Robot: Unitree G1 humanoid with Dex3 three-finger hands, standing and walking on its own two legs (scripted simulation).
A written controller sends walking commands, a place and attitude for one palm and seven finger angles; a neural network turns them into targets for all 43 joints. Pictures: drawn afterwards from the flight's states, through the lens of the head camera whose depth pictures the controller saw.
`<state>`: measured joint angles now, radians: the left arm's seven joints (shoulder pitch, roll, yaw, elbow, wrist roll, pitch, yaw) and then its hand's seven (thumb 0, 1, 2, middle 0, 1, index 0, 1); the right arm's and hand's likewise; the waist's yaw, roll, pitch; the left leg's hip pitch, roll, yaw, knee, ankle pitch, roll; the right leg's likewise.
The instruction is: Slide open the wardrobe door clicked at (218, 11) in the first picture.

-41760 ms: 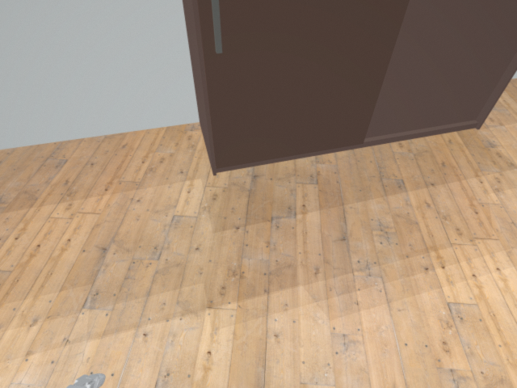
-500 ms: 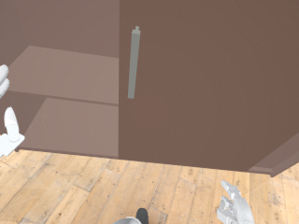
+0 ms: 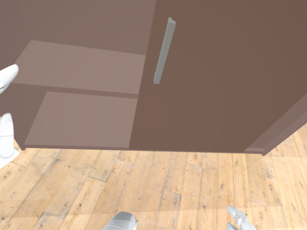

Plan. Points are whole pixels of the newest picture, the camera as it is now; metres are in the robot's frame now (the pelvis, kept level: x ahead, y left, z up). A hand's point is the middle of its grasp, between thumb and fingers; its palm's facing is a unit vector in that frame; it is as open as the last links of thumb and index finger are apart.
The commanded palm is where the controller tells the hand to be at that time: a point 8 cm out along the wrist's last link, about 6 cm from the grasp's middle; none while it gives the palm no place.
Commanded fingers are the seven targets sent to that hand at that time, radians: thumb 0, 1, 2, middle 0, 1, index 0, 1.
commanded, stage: stop stepping back and stand still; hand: left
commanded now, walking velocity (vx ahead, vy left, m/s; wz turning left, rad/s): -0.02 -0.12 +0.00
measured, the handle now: (162, 53) +0.73 +0.08 +0.09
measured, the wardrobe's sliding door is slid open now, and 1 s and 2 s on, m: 0.68 0.68 0.68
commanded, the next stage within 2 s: let the arm hang, fingers relaxed in 1.36 s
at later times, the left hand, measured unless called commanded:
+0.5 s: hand out of the picture +0.06 +0.37 +0.21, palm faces +0.52 -0.68 -0.53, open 7.4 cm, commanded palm +0.01 +0.38 +0.19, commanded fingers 0.00 0.90 0.90 -0.20 -0.30 -0.20 -0.30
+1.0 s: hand out of the picture +0.08 +0.41 +0.19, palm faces +0.52 -0.66 -0.55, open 7.4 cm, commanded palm +0.04 +0.43 +0.19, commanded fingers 0.00 0.90 0.90 -0.20 -0.30 -0.20 -0.30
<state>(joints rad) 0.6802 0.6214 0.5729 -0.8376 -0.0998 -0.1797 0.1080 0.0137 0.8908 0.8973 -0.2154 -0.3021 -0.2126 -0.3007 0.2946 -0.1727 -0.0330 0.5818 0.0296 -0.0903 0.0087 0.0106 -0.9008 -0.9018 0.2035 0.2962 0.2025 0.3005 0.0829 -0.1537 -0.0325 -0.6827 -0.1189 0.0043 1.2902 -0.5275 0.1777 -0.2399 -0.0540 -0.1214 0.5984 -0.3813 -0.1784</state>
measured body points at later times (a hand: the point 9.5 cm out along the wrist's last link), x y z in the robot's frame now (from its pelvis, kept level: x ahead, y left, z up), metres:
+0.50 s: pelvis -0.12 +0.07 +0.00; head -0.13 +0.08 +0.45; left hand +0.03 +0.40 +0.24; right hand +0.04 -0.15 -0.09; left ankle -0.09 +0.19 -0.67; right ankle -0.19 -0.05 -0.73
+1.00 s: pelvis -0.09 +0.12 +0.01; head -0.07 +0.10 +0.46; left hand +0.05 +0.44 +0.22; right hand +0.08 -0.08 -0.10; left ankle -0.09 +0.24 -0.71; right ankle -0.11 +0.00 -0.72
